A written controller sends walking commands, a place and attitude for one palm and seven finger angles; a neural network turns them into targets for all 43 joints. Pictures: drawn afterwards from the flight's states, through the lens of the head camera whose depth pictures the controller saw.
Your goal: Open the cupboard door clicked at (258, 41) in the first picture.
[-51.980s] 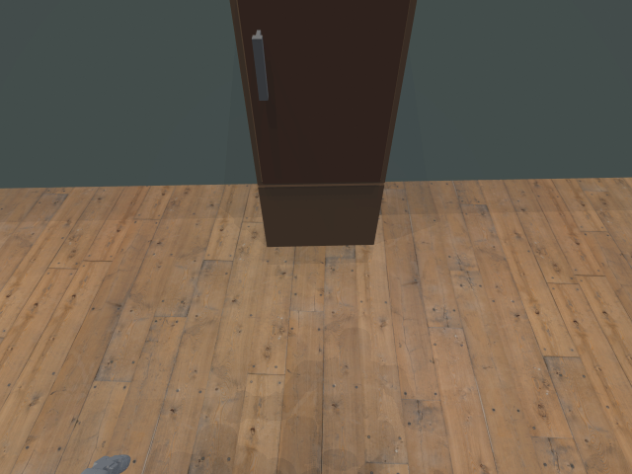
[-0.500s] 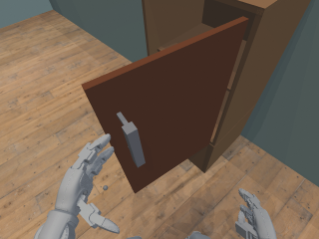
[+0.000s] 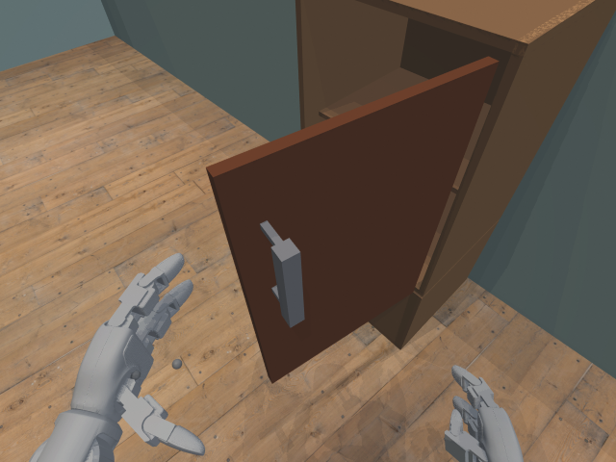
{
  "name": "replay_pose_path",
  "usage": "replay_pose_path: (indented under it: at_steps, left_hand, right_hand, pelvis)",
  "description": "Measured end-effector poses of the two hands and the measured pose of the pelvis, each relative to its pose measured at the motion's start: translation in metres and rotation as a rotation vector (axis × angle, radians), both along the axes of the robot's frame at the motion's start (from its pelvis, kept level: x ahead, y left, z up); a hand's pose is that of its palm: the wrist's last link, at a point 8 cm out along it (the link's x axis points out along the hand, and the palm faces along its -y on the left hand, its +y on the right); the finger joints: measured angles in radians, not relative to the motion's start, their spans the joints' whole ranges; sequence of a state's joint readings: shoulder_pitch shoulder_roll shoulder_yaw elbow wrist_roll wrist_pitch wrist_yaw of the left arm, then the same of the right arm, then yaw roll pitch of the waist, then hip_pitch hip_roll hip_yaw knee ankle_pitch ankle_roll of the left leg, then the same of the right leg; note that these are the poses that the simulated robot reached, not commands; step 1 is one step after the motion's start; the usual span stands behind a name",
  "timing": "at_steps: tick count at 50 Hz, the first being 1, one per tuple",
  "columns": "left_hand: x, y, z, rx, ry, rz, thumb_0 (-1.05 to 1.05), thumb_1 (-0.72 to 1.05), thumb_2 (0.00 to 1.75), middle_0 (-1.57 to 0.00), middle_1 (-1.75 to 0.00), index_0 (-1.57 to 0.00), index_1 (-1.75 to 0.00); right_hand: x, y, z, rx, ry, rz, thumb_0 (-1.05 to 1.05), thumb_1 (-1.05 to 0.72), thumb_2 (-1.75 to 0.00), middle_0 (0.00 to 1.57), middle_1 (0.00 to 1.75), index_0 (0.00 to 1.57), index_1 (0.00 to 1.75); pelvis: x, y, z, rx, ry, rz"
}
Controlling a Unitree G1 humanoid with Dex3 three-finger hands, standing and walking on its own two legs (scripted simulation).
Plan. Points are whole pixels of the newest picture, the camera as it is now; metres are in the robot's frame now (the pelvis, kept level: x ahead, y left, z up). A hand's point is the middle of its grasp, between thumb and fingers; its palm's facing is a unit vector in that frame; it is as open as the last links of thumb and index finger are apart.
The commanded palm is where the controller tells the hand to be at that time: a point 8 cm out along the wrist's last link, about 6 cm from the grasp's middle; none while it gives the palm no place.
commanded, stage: draw the hand back to the body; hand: left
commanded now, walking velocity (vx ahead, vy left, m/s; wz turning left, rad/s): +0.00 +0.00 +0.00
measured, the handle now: (281, 275) +0.33 +0.06 +0.07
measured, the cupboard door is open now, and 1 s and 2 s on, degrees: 80 80 80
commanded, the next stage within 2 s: step back with the hand held close in 1.30 s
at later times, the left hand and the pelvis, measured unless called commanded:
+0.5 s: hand (91, 341) +0.21 +0.22 +0.14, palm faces +0.27 -0.90 -0.35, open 14.1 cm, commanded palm +0.16 +0.27 +0.17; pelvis +0.02 +0.01 +0.04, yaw -1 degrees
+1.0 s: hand (18, 286) +0.22 +0.26 +0.21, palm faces +0.43 -0.79 -0.43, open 8.3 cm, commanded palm +0.17 +0.30 +0.22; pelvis +0.03 +0.00 +0.05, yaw -2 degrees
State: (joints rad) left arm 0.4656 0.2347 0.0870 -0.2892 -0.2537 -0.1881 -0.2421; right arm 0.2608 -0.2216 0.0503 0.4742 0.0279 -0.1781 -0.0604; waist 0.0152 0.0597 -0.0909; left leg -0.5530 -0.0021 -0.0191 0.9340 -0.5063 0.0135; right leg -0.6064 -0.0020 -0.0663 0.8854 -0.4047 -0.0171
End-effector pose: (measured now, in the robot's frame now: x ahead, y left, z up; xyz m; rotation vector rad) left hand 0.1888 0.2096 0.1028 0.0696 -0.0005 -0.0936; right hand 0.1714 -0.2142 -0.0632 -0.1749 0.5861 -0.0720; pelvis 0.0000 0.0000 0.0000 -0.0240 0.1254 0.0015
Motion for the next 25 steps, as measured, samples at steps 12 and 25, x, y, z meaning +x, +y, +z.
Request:
replay_pose_path:
  at_steps: [12,25]
  left_hand:
    - [-0.012,0.026,0.024,0.018,-0.001,0.019,-0.01,-0.47,0.31,-0.15,-0.3,-0.16,-0.3]
    - [-0.017,0.058,0.058,0.295,0.009,0.375,-0.01,-0.12,0.46,-0.17,-0.3,-0.17,-0.3]
  right_hand:
    - [0.013,0.009,0.019,-0.018,-0.05,0.034,0.02,-0.9,-0.9,0.2,0.3,0.21,0.3]
    - [0.013,0.011,0.029,-0.059,0.04,0.008,0.02,-0.9,-0.9,0.2,0.3,0.21,0.3]
  pelvis:
    - [0.004,0.008,0.011,-0.01,-0.048,0.008]
    - [0.016,0.013,0.037,-0.002,-0.129,-0.01]
